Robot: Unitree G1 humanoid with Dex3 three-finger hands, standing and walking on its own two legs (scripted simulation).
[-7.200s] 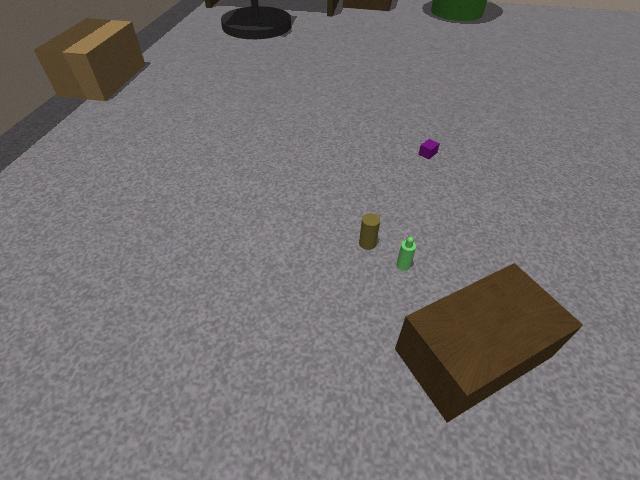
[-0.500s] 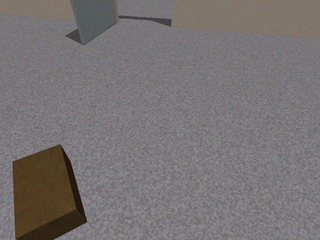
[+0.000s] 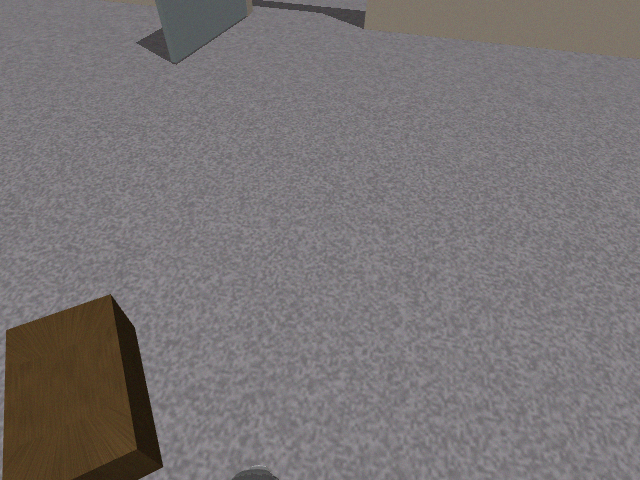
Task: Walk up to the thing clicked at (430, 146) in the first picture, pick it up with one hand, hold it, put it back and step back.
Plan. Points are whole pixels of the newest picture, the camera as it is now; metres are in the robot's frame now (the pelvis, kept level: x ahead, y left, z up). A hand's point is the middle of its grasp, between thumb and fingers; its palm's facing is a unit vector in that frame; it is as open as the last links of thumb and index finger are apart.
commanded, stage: walk up
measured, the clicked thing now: out of the picture +0.48 +1.85 -0.73
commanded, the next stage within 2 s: stand in 1.54 s
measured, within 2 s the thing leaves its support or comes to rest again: neither
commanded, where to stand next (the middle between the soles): +0.33 +0.01 m, yaw -1 degrees
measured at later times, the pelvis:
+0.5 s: pelvis +0.17 -0.01 -0.01, yaw -2 degrees
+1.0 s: pelvis +0.25 +0.03 -0.01, yaw -3 degrees
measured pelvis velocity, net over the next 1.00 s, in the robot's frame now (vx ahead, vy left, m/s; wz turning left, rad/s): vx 0.25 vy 0.03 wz -0.05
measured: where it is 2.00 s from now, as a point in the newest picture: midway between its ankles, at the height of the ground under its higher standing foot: (315, 469)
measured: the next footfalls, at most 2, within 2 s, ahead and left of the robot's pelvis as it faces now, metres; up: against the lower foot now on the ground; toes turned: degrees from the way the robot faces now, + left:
left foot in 0.02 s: +0.16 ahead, +0.13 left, +0.00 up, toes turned +3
right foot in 0.42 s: +0.28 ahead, -0.12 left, +0.00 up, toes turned -3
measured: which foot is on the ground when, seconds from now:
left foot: up 0.00-0.00, down 0.02-0.42, up 0.44-0.72, down 0.74-1.00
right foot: down 0.00-0.04, up 0.06-0.40, down 0.42-1.00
